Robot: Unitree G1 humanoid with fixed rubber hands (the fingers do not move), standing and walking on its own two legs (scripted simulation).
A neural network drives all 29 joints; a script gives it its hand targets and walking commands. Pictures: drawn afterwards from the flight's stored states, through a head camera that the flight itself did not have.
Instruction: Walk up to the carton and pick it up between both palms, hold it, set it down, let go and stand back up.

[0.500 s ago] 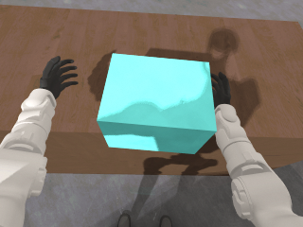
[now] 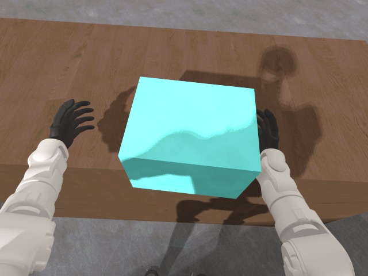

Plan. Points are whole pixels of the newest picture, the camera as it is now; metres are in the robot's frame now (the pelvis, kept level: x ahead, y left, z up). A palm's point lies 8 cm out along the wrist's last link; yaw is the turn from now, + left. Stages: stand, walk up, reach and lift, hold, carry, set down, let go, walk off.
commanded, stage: set down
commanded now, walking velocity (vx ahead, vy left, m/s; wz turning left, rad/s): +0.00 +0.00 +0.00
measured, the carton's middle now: (190, 140) +0.40 +0.02 +0.01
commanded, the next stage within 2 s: let go in 0.20 s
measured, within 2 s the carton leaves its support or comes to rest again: neither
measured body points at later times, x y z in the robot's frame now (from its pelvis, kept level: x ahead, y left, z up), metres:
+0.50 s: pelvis -0.02 +0.01 +0.00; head +0.10 +0.03 +0.43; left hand +0.38 +0.32 +0.02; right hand +0.40 -0.15 +0.00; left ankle -0.01 +0.12 -0.75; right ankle +0.00 -0.12 -0.75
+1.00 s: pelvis +0.00 +0.01 +0.00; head +0.05 +0.02 +0.44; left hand +0.32 +0.34 +0.02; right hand +0.37 -0.16 +0.00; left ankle -0.01 +0.12 -0.75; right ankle +0.00 -0.12 -0.75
